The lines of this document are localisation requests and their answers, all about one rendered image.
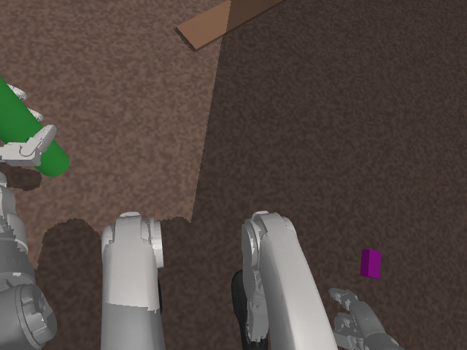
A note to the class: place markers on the left robot hand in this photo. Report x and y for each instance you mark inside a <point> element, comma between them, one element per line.
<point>28,153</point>

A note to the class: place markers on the right robot hand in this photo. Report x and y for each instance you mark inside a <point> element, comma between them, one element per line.
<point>361,322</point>

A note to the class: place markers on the right robot foot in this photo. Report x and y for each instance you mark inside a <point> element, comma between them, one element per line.
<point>239,299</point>

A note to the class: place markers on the right robot arm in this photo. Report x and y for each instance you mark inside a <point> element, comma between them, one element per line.
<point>380,341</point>

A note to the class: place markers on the left robot arm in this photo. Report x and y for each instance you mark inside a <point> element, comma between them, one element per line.
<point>26,319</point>

